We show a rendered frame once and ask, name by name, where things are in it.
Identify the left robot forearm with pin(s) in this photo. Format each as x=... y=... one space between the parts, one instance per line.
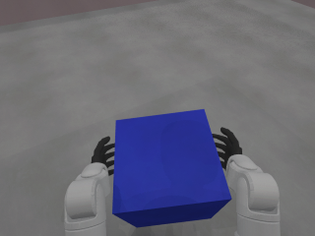
x=84 y=202

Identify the robot left hand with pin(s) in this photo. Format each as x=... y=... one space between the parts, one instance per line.
x=100 y=155

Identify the carton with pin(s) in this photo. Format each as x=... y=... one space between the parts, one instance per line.
x=167 y=170

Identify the robot right hand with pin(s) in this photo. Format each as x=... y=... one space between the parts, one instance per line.
x=232 y=146

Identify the right robot forearm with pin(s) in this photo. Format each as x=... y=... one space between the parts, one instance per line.
x=257 y=198

